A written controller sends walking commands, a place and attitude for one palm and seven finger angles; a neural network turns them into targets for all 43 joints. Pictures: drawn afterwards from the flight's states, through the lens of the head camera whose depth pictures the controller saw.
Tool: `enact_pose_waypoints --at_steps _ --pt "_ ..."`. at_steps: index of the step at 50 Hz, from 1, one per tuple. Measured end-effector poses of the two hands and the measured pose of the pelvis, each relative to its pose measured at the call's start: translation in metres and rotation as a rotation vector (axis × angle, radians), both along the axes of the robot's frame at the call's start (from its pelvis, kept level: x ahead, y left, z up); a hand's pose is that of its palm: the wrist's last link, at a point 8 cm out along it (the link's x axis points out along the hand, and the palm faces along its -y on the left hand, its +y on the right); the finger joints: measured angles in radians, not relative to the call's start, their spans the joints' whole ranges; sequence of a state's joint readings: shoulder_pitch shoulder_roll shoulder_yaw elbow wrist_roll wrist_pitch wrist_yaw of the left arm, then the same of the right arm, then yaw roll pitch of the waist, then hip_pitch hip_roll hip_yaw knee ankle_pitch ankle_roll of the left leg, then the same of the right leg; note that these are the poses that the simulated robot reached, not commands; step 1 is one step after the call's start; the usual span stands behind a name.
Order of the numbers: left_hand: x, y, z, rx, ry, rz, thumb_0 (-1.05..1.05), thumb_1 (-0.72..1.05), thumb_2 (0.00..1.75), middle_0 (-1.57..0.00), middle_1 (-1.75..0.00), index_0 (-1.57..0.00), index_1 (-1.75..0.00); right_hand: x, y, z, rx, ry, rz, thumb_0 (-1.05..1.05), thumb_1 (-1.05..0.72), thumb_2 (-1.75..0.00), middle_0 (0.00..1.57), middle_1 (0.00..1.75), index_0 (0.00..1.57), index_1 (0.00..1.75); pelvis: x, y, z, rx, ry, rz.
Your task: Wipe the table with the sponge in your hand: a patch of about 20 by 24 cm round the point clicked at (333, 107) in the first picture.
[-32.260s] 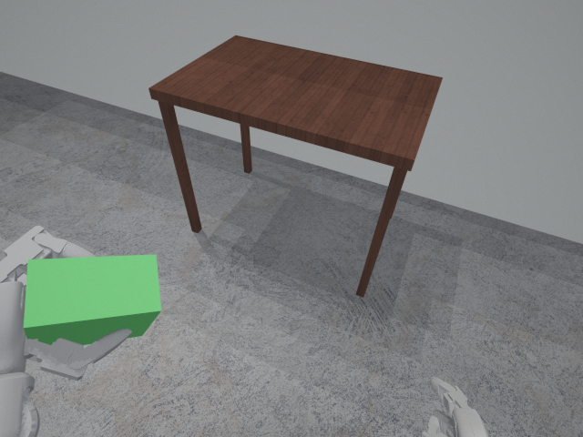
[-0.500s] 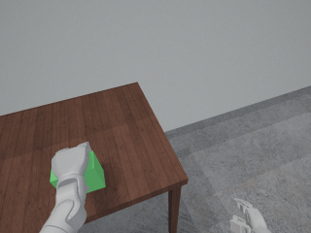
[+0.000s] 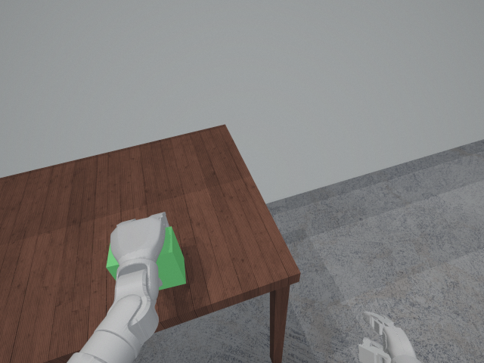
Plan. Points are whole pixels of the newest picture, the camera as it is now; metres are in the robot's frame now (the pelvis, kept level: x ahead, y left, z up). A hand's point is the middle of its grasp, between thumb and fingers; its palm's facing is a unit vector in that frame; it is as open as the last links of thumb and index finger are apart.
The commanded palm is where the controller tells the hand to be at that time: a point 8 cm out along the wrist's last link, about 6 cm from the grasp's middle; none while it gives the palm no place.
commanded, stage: slide across to the third lane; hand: left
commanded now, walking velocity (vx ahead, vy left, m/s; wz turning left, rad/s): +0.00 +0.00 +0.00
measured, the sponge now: (152, 267) +0.29 +0.22 -0.02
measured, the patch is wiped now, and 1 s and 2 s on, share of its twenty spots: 0.60 0.70 1.00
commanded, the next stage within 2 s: wipe forward along the third lane in 0.22 s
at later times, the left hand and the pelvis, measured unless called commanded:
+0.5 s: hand (171, 246) +0.31 +0.18 +0.01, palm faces -0.06 -0.06 -1.00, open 10.1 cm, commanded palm +0.29 +0.17 +0.05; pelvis -0.01 -0.01 +0.00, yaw +0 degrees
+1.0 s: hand (176, 225) +0.36 +0.19 +0.01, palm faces -0.08 +0.01 -1.00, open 10.1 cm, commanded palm +0.35 +0.18 +0.04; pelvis -0.03 -0.03 -0.01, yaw -1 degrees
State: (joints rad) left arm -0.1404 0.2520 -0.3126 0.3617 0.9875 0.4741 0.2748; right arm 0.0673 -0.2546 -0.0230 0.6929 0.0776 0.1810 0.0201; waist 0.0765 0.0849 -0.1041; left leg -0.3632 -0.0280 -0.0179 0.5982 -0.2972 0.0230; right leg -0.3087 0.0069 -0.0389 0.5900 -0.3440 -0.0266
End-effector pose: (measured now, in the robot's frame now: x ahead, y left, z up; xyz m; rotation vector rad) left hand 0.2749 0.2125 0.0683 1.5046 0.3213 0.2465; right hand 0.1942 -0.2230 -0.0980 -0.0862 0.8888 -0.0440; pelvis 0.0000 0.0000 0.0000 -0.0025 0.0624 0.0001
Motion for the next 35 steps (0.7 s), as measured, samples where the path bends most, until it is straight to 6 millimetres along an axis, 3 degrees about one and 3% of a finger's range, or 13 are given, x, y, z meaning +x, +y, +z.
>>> enact_pose_waypoints --at_steps 8,16,35 --pt "0.008 -0.017 0.000 -0.002 -0.003 -0.014 -0.01 -0.48 1.04 -0.69 -1.35 -0.71 -1.35 -0.001 0.004 0.002 0.014 -0.003 0.010 0.01 -0.90 -0.90 0.20 0.30 0.20 0.30 -0.006 -0.003 0.000 0.001 -0.005 0.003" --pt "0.019 -0.032 0.000 0.001 0.006 -0.024 -0.01 -0.48 1.04 -0.69 -1.35 -0.71 -1.35 -0.008 -0.005 0.003 0.006 0.005 -0.004 0.01 -0.90 -0.90 0.20 0.30 0.20 0.30 -0.010 -0.007 0.000 0.003 -0.004 0.002" --pt "0.035 -0.036 -0.002 0.020 0.025 -0.014 -0.02 -0.50 1.04 -0.70 -1.34 -0.73 -1.34 -0.047 -0.036 -0.011 -0.049 0.086 -0.068 0.01 -0.90 -0.90 0.20 0.30 0.20 0.30 -0.020 -0.019 -0.002 0.009 0.020 -0.006"
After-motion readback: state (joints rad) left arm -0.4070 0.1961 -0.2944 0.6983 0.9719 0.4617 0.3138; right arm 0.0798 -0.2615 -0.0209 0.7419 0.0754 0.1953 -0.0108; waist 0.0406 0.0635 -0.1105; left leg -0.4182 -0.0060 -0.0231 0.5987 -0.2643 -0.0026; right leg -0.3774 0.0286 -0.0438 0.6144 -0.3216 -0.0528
